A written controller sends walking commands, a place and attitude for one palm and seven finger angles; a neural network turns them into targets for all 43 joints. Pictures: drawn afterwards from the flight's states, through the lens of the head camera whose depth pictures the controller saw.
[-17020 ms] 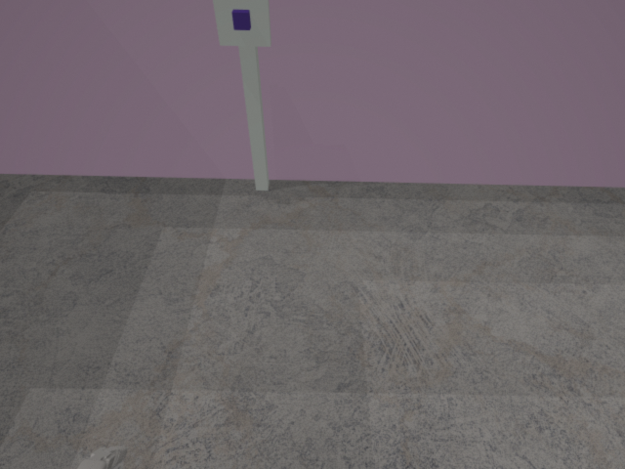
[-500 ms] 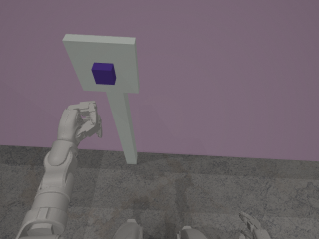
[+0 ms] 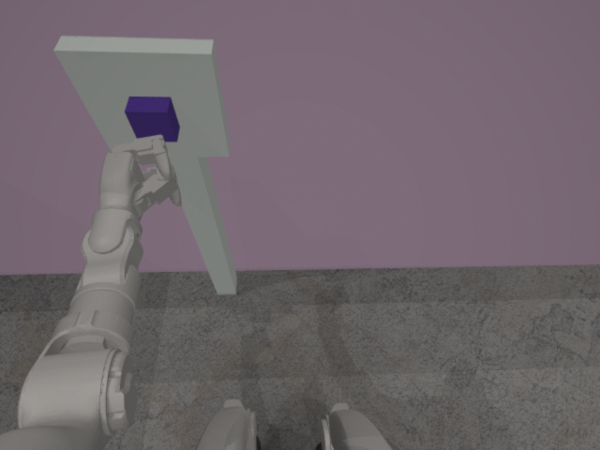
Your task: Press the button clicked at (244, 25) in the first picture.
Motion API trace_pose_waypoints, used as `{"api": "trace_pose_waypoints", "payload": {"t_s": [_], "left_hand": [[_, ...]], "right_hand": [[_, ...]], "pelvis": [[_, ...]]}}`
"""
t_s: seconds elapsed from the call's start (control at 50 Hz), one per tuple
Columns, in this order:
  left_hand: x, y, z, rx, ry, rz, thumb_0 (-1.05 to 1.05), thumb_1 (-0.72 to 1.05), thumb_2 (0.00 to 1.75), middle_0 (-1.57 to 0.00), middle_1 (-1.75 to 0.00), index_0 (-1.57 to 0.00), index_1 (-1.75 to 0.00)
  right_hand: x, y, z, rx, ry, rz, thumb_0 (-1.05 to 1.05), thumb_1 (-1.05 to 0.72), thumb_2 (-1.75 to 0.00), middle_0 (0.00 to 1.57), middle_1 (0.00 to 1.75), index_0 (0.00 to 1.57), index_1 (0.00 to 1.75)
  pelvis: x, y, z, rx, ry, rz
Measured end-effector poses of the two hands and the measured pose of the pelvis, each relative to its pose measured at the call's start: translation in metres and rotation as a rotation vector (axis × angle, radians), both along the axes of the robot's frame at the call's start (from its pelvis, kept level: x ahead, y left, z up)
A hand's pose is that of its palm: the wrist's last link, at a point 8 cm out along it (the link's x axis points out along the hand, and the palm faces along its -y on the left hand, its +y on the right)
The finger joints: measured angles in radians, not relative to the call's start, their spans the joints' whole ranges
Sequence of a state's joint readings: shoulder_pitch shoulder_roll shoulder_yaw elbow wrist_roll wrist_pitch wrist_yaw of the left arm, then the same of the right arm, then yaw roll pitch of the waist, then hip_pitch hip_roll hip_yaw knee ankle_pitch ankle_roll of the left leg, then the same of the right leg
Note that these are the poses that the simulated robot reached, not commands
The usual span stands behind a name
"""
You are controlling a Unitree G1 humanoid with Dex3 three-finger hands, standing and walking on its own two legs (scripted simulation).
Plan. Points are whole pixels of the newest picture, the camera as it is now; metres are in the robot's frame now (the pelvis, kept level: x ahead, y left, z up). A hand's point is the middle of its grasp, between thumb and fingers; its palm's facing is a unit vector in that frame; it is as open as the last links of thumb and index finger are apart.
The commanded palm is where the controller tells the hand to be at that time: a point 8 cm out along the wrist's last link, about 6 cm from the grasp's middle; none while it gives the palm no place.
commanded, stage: aim a knuckle at the button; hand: left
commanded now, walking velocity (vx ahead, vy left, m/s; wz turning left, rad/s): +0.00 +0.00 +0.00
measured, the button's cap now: (154, 118) +0.54 +0.18 +0.10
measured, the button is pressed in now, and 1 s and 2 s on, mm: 0 0 9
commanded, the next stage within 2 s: press the button with the knuckle in 0.52 s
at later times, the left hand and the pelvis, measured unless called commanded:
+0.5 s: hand (165, 192) +0.44 +0.16 +0.07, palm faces +0.00 -1.00 -0.02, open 3.1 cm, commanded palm +0.41 +0.21 +0.07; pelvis +0.00 +0.00 +0.00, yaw +1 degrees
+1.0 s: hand (168, 169) +0.48 +0.16 +0.07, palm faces -0.01 -1.00 -0.02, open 3.1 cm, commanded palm +0.45 +0.21 +0.07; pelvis +0.00 +0.00 +0.00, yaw +0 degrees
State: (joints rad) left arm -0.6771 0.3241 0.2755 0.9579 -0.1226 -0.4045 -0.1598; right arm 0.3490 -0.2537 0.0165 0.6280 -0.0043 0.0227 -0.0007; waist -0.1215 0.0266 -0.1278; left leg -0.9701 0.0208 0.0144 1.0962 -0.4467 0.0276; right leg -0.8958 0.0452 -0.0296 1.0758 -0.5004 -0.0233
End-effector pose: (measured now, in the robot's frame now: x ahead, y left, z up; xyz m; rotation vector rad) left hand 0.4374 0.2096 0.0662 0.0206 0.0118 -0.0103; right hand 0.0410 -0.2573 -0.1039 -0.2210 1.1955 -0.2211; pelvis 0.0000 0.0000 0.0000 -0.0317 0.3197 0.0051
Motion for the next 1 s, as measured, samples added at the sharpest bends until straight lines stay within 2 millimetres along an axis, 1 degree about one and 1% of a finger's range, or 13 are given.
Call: {"api": "trace_pose_waypoints", "payload": {"t_s": [0.08, 0.14, 0.2, 0.28, 0.4, 0.5, 0.58, 0.62, 0.7, 0.76, 0.86, 0.94, 1.0], "left_hand": [[-0.007, 0.003, 0.001, 0.005, -0.010, 0.010, 0.02, 0.90, 0.89, -1.30, -1.50, -1.30, -1.50], [-0.015, 0.008, 0.002, 0.008, -0.016, 0.019, 0.02, 0.90, 0.89, -1.30, -1.50, -1.30, -1.50], [-0.021, 0.011, 0.004, 0.012, -0.021, 0.018, 0.02, 0.90, 0.89, -1.30, -1.50, -1.30, -1.50], [-0.027, 0.008, 0.006, 0.008, -0.032, -0.001, 0.02, 0.90, 0.90, -1.30, -1.50, -1.30, -1.50], [-0.026, 0.002, -0.001, -0.007, -0.008, -0.009, 0.02, 0.90, 0.90, -1.30, -1.50, -1.30, -1.50], [-0.020, 0.006, 0.000, 0.000, -0.031, 0.013, 0.02, 0.90, 0.89, -1.30, -1.50, -1.30, -1.50], [-0.018, 0.009, 0.008, 0.008, -0.054, 0.012, 0.02, 0.90, 0.90, -1.30, -1.50, -1.30, -1.50], [-0.018, 0.009, 0.008, 0.009, -0.041, 0.002, 0.02, 0.90, 0.90, -1.30, -1.50, -1.30, -1.50], [-0.016, 0.009, 0.001, -0.002, 0.012, -0.006, 0.02, 0.90, 0.90, -1.30, -1.50, -1.30, -1.50], [-0.012, 0.009, -0.002, -0.008, 0.013, 0.002, 0.02, 0.90, 0.90, -1.30, -1.50, -1.30, -1.50], [0.001, 0.007, 0.002, -0.009, -0.037, 0.007, 0.02, 0.90, 0.90, -1.30, -1.50, -1.30, -1.50], [0.014, 0.007, 0.001, 0.002, -0.020, 0.001, 0.02, 0.90, 0.90, -1.30, -1.50, -1.30, -1.50], [0.020, 0.008, 0.001, 0.002, -0.005, 0.001, 0.02, 0.90, 0.90, -1.30, -1.50, -1.30, -1.50]], "right_hand": [[-0.004, 0.001, 0.001, 0.015, 0.012, -0.017, 0.01, -0.90, -0.90, 0.20, 0.30, 0.21, 0.30], [-0.002, 0.002, 0.004, 0.022, 0.011, -0.016, 0.01, -0.90, -0.90, 0.20, 0.30, 0.21, 0.30], [0.005, 0.002, 0.006, 0.022, -0.001, -0.006, 0.01, -0.90, -0.90, 0.20, 0.30, 0.21, 0.30], [0.018, 0.001, 0.008, 0.017, -0.030, 0.015, 0.01, -0.90, -0.90, 0.20, 0.30, 0.21, 0.30], [0.037, 0.000, 0.011, -0.001, -0.081, 0.045, 0.00, -0.90, -0.90, 0.20, 0.30, 0.21, 0.30], [0.043, 0.000, 0.010, -0.009, -0.100, 0.052, 0.00, -0.90, -0.90, 0.20, 0.30, 0.21, 0.30], [0.040, 0.002, 0.007, 0.000, -0.088, 0.046, 0.00, -0.90, -0.90, 0.20, 0.30, 0.21, 0.30], [0.037, 0.003, 0.007, 0.008, -0.076, 0.043, 0.00, -0.90, -0.90, 0.20, 0.30, 0.21, 0.30], [0.030, 0.005, 0.006, 0.012, -0.050, 0.037, 0.00, -0.90, -0.90, 0.20, 0.30, 0.21, 0.30], [0.024, 0.005, 0.005, 0.006, -0.032, 0.030, 0.00, -0.90, -0.90, 0.20, 0.30, 0.21, 0.30], [0.014, 0.003, 0.002, -0.007, 0.000, 0.018, 0.00, -0.90, -0.90, 0.20, 0.30, 0.21, 0.30], [0.004, 0.002, 0.000, -0.013, 0.028, 0.003, 0.00, -0.90, -0.90, 0.20, 0.30, 0.21, 0.30], [-0.002, 0.002, 0.000, -0.012, 0.046, -0.012, 0.00, -0.90, -0.90, 0.20, 0.30, 0.21, 0.30]], "pelvis": [[0.003, -0.001, 0.003, 0.004, -0.004, -0.010], [0.005, -0.002, 0.005, 0.004, -0.014, -0.010], [0.005, -0.002, 0.007, 0.001, -0.023, -0.002], [0.005, -0.002, 0.008, -0.004, -0.031, 0.008], [0.001, -0.002, 0.006, -0.005, -0.032, 0.016], [-0.001, -0.002, 0.003, -0.005, -0.023, 0.014], [0.000, -0.001, 0.003, -0.004, -0.021, 0.011], [0.002, -0.001, 0.004, -0.005, -0.022, 0.012], [0.003, 0.000, 0.005, -0.006, -0.022, 0.014], [0.002, 0.000, 0.004, -0.008, -0.017, 0.015], [0.002, 0.001, 0.001, -0.011, -0.002, 0.012], [0.002, 0.002, -0.002, -0.013, 0.011, 0.011], [0.003, 0.003, -0.002, -0.013, 0.020, 0.006]]}}
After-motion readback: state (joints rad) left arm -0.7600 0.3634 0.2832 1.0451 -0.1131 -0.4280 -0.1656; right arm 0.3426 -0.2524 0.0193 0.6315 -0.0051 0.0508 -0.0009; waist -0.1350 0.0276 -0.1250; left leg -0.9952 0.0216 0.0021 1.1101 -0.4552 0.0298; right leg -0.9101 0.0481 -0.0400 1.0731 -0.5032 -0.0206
